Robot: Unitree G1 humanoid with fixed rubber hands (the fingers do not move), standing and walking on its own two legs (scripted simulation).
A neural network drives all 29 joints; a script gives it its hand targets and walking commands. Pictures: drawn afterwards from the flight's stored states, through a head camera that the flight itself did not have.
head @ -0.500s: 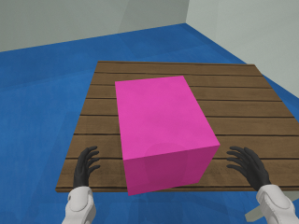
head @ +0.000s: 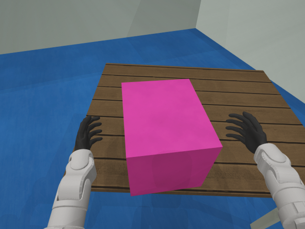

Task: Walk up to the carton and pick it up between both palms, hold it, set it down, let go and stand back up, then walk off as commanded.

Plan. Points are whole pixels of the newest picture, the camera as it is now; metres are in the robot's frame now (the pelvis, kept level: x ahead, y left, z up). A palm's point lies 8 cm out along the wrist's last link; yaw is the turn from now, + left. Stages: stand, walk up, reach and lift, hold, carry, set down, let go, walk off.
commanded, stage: reach and lift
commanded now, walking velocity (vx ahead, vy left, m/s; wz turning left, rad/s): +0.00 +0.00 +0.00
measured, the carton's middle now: (161, 134) +0.45 +0.00 -0.02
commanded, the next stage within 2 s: none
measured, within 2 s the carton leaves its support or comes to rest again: neither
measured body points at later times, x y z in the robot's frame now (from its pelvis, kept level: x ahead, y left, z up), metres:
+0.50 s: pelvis +0.00 +0.00 +0.00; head +0.03 +0.01 +0.45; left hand +0.37 +0.23 +0.12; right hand +0.44 -0.21 +0.15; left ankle +0.01 +0.13 -0.75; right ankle +0.01 -0.07 -0.75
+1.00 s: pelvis +0.01 +0.01 +0.00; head +0.05 +0.01 +0.45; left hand +0.40 +0.23 +0.12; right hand +0.47 -0.21 +0.14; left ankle +0.01 +0.13 -0.75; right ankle +0.01 -0.07 -0.75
